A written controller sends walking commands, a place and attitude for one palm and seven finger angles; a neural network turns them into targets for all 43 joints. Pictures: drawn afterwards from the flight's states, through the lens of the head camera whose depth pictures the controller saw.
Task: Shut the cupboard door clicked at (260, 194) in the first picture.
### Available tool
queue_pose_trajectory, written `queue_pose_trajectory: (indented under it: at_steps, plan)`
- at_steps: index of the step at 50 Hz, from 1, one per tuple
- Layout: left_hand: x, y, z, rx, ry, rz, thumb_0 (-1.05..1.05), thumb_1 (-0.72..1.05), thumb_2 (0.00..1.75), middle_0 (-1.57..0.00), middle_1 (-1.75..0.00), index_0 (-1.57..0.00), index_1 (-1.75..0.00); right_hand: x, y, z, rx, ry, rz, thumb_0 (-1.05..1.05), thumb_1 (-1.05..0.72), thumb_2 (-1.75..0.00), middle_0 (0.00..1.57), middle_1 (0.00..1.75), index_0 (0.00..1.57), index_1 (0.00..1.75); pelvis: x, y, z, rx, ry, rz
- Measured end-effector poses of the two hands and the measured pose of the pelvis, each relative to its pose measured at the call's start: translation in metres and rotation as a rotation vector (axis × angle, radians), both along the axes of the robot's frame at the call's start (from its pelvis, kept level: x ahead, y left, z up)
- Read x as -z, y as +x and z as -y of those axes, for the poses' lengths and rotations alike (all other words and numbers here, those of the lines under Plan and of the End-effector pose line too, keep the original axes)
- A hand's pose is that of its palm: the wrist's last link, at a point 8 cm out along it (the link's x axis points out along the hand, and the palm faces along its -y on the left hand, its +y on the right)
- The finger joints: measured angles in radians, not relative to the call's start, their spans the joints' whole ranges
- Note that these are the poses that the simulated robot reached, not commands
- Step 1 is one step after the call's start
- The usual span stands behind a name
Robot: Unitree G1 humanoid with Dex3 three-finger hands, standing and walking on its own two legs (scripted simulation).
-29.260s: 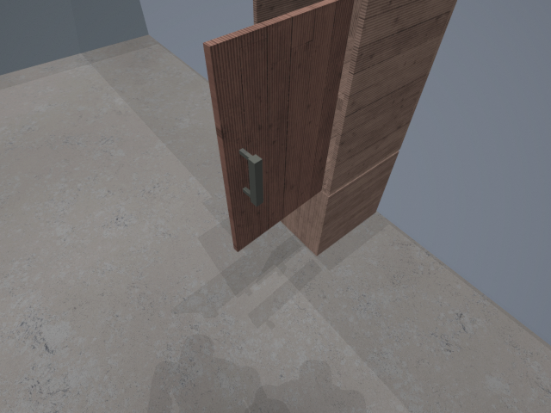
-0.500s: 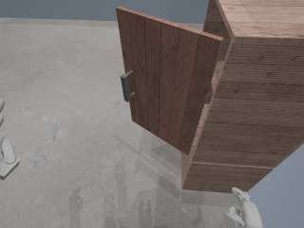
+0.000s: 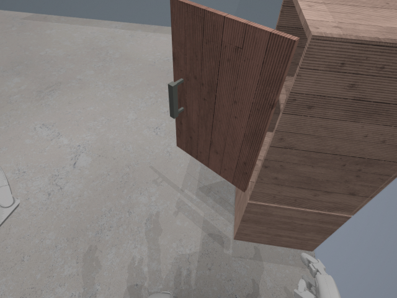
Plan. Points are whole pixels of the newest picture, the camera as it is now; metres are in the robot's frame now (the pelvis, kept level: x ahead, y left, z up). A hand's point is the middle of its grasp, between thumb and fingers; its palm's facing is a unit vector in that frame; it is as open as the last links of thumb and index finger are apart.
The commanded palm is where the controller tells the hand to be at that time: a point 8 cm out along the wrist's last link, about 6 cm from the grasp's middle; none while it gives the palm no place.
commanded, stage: step back with the hand held close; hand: left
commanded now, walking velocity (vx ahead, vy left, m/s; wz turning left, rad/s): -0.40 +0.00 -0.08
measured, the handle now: (177, 98) +0.73 +0.13 -0.03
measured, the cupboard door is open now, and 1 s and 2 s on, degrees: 58 58 58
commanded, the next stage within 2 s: stop stepping back and stand still in 0.42 s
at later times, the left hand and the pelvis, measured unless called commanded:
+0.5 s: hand (7, 249) +0.14 +0.24 +0.19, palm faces +0.34 -0.84 -0.42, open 7.4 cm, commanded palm +0.07 +0.29 +0.20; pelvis -0.09 +0.00 +0.01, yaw -3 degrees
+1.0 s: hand out of the picture +0.07 +0.28 +0.20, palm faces +0.27 -0.83 -0.49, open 7.4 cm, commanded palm +0.03 +0.33 +0.20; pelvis -0.14 +0.05 +0.01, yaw -5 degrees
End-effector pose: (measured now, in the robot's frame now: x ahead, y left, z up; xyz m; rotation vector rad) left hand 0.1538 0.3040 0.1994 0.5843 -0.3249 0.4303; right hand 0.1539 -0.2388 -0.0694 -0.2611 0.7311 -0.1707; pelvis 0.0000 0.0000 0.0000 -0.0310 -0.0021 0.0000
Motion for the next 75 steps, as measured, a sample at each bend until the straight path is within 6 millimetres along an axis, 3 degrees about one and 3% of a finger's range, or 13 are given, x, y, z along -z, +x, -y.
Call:
queue_pose_trajectory:
  at_steps: [15, 21, 27, 31, 36, 40, 43, 48, 52, 60, 71, 73, 75]
  plan:
    - [-0.008, -0.04, -0.024, 0.006, 0.016, 0.014, 0.01, 0.89, 0.9, -0.21, -0.3, -0.21, -0.3, -0.013, -0.031, -0.021, -0.008, -0.008, 0.008, 0.01, -0.91, -0.9, 0.2, 0.3, 0.2, 0.3, -0.008, -0.036, -0.011, -0.021, -0.054, -0.051]
    - [0.003, -0.05, 0.001, 0.053, -0.039, -0.006, 0.01, 0.89, 0.9, -0.21, -0.3, -0.21, -0.3, -0.003, -0.04, -0.024, -0.055, 0.024, 0.018, 0.01, -0.91, -0.89, 0.21, 0.3, 0.2, 0.3, -0.005, -0.071, -0.002, 0.057, -0.026, -0.087]
    - [-0.005, -0.06, 0.024, 0.214, -0.018, 0.016, 0.01, 0.89, 0.9, -0.21, -0.3, -0.21, -0.3, -0.012, -0.077, -0.011, 0.045, 0.031, 0.046, 0.01, -0.91, -0.89, 0.21, 0.3, 0.2, 0.31, -0.004, -0.093, -0.001, 0.054, -0.038, -0.022]
    - [-0.011, -0.077, 0.012, 0.22, 0.022, 0.022, 0.01, 0.89, 0.9, -0.22, -0.31, -0.21, -0.3, -0.02, -0.106, 0.001, 0.105, -0.012, 0.067, 0.01, -0.91, -0.89, 0.21, 0.3, 0.2, 0.3, -0.003, -0.095, -0.007, 0.043, -0.031, 0.003]
    - [0.001, -0.086, -0.026, 0.111, -0.036, 0.052, 0.01, 0.88, 0.9, -0.22, -0.31, -0.22, -0.3, -0.012, -0.139, 0.008, 0.156, -0.097, 0.0, 0.01, -0.91, -0.9, 0.2, 0.3, 0.2, 0.3, 0.001, -0.088, -0.029, 0.04, -0.038, 0.018]
    - [0.012, -0.078, -0.046, 0.039, -0.144, 0.043, 0.01, 0.89, 0.9, -0.21, -0.3, -0.21, -0.3, -0.012, -0.158, -0.01, 0.147, -0.089, -0.052, 0.01, -0.91, -0.9, 0.2, 0.3, 0.2, 0.3, -0.007, -0.101, -0.038, 0.047, -0.028, 0.017]
    - [0.007, -0.081, -0.038, 0.07, -0.165, -0.003, 0.02, 0.89, 0.9, -0.21, -0.3, -0.21, -0.3, -0.021, -0.166, -0.031, 0.11, -0.036, -0.047, 0.02, -0.91, -0.9, 0.2, 0.3, 0.2, 0.3, -0.019, -0.115, -0.04, 0.053, -0.03, 0.006]
    - [-0.013, -0.105, -0.013, 0.204, -0.029, -0.065, 0.02, 0.89, 0.9, -0.21, -0.3, -0.2, -0.3, -0.019, -0.169, -0.053, 0.067, 0.035, 0.004, 0.01, -0.91, -0.9, 0.21, 0.3, 0.2, 0.3, -0.017, -0.134, -0.043, 0.079, 0.01, -0.011]
    - [-0.018, -0.116, -0.025, 0.182, 0.005, -0.044, 0.01, 0.89, 0.9, -0.22, -0.31, -0.21, -0.3, -0.005, -0.176, -0.059, 0.09, 0.05, -0.051, 0.01, -0.9, -0.89, 0.21, 0.3, 0.2, 0.31, -0.014, -0.132, -0.051, 0.093, 0.017, -0.005]
    - [0.015, -0.097, -0.072, -0.005, -0.158, -0.02, 0.01, 0.89, 0.9, -0.21, -0.3, -0.21, -0.3, 0.005, -0.172, -0.064, 0.105, 0.0, -0.085, 0.02, -0.91, -0.89, 0.21, 0.3, 0.2, 0.3, -0.008, -0.119, -0.072, 0.06, 0.027, 0.001]
    - [-0.008, -0.083, -0.04, 0.138, -0.015, -0.087, 0.02, 0.89, 0.9, -0.21, -0.3, -0.21, -0.3, -0.011, -0.141, -0.076, 0.058, 0.077, -0.002, 0.01, -0.91, -0.89, 0.21, 0.3, 0.2, 0.3, -0.017, -0.121, -0.062, 0.074, 0.018, -0.036]
    - [0.015, -0.077, -0.039, 0.149, -0.014, -0.193, 0.01, 0.89, 0.9, -0.21, -0.3, -0.21, -0.3, -0.004, -0.138, -0.07, 0.031, 0.1, -0.001, 0.01, -0.91, -0.89, 0.21, 0.3, 0.2, 0.3, -0.016, -0.124, -0.062, 0.066, 0.018, -0.039]
    - [0.067, -0.069, -0.041, 0.13, -0.086, -0.407, 0.0, 0.9, 0.9, -0.2, -0.3, -0.2, -0.3, 0.008, -0.136, -0.061, 0.005, 0.099, -0.03, 0.01, -0.9, -0.89, 0.21, 0.3, 0.2, 0.3, -0.012, -0.129, -0.065, 0.063, 0.025, -0.039]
